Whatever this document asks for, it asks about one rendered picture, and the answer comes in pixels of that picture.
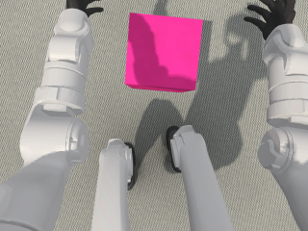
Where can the robot right forearm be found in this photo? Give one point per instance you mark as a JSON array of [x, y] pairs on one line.
[[286, 57]]

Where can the robot right upper arm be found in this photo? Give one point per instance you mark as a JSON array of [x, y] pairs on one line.
[[284, 151]]

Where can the right robot hand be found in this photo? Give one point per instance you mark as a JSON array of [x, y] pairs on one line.
[[280, 12]]

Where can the robot left thigh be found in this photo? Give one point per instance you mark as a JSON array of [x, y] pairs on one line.
[[110, 209]]

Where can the left robot hand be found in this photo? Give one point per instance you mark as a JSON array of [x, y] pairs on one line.
[[81, 5]]

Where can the robot left upper arm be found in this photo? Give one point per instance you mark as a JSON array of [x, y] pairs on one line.
[[51, 146]]

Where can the robot left forearm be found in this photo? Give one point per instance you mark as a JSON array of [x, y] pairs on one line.
[[65, 69]]

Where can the carton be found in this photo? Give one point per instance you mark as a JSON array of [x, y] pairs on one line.
[[162, 52]]

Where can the right robot foot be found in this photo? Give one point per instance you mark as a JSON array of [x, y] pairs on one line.
[[169, 136]]

